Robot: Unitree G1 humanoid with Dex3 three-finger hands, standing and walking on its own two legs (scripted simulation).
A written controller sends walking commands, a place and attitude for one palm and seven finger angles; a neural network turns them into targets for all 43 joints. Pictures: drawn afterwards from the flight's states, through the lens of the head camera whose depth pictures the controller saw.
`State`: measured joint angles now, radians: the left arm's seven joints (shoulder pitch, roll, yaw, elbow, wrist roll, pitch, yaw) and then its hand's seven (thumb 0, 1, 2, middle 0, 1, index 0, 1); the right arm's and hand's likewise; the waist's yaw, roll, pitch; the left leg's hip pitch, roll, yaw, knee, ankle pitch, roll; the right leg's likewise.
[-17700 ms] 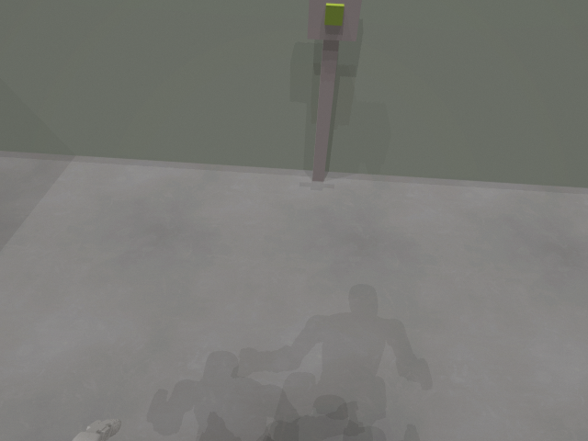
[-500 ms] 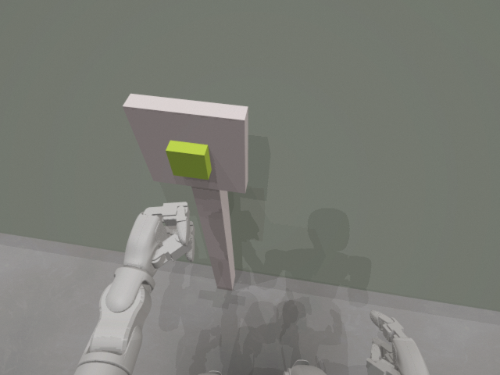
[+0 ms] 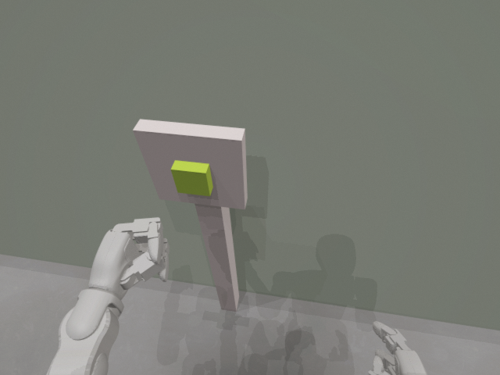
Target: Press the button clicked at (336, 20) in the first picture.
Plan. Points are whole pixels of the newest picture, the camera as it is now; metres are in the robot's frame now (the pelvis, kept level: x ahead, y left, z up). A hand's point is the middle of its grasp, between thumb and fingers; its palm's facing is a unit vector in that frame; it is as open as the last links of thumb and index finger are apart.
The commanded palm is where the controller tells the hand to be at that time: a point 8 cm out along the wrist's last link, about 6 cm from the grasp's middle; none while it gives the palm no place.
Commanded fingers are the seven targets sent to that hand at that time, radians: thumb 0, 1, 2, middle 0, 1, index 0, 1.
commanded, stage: draw the hand back to the body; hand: left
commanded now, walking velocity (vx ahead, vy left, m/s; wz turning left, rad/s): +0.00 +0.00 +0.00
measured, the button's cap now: (193, 177) +0.43 +0.12 +0.08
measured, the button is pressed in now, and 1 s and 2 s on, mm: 0 0 0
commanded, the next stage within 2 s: step back with the hand held close in 1.14 s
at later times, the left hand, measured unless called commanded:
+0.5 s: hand (82, 278) +0.21 +0.21 +0.14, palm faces +0.25 -0.92 -0.30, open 3.1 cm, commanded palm +0.17 +0.25 +0.17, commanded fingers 0.00 0.90 0.90 -1.30 -1.50 -1.30 -1.50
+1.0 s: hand out of the picture +0.18 +0.25 +0.21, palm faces +0.43 -0.81 -0.39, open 3.1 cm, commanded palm +0.13 +0.29 +0.22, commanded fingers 0.00 0.90 0.90 -1.30 -1.50 -1.30 -1.50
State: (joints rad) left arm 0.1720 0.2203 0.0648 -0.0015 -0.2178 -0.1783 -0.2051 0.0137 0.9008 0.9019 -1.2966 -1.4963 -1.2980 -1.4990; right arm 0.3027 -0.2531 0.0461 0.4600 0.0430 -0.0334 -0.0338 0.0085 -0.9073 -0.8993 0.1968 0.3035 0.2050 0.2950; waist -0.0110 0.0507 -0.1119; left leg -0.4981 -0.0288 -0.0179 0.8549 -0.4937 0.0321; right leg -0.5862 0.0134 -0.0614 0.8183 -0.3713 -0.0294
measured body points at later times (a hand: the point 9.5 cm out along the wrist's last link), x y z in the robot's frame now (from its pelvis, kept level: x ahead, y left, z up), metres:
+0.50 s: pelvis +0.00 +0.01 +0.03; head -0.01 -0.01 +0.48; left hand +0.19 +0.26 +0.16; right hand +0.18 -0.20 -0.05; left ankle -0.04 +0.10 -0.70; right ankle +0.02 -0.10 -0.70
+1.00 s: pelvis +0.00 +0.01 +0.04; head -0.02 -0.01 +0.49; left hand +0.15 +0.29 +0.23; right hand +0.19 -0.20 -0.04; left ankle -0.04 +0.10 -0.70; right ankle +0.02 -0.10 -0.70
